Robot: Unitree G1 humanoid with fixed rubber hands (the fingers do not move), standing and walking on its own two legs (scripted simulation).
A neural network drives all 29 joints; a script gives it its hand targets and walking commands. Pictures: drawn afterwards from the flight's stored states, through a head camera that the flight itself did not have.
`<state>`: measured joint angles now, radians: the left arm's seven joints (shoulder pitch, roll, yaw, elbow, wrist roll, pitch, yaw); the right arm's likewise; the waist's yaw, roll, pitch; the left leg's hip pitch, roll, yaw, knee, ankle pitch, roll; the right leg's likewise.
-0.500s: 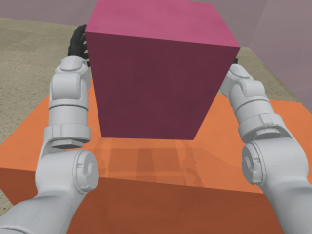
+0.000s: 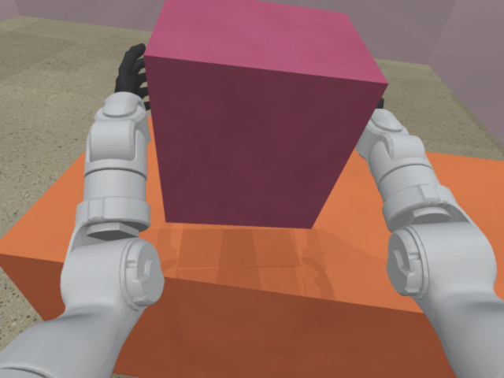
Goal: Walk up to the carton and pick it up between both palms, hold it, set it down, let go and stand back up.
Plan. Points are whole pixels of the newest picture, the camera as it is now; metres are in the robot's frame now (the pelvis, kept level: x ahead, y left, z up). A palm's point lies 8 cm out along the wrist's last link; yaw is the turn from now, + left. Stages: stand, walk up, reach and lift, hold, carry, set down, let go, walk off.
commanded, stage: set down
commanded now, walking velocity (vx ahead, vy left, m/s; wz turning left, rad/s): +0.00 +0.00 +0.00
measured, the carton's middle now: (250, 124) +0.43 +0.02 +0.23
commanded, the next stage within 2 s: none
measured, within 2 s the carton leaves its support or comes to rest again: neither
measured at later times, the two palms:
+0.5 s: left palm (141, 124) +0.40 +0.19 +0.24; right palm (360, 134) +0.43 -0.16 +0.23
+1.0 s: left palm (142, 141) +0.41 +0.19 +0.20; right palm (346, 144) +0.45 -0.15 +0.19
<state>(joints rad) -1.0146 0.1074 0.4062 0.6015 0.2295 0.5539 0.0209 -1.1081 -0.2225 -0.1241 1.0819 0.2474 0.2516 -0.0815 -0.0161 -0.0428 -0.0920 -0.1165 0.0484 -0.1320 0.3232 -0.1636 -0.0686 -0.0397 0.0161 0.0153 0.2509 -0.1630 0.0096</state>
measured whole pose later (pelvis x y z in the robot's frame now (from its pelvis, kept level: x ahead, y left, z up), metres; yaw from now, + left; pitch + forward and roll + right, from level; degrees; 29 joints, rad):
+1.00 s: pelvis +0.01 +0.00 +0.00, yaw -1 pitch +3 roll -1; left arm -0.91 0.01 0.43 0.61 0.24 0.41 0.07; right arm -1.04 -0.22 -0.22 1.16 0.08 0.09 0.01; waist 0.06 -0.03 -0.09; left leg -0.21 0.06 -0.10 0.31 -0.15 -0.07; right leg -0.14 0.02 0.00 0.26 -0.16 0.00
